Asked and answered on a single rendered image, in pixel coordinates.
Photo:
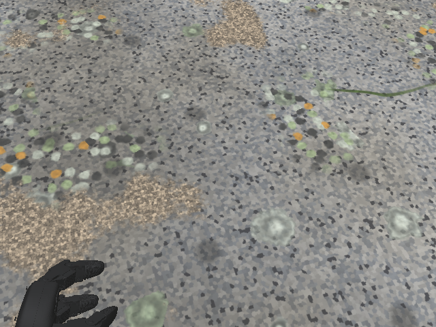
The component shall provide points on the robot left hand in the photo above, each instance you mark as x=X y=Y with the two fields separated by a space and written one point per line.
x=42 y=305

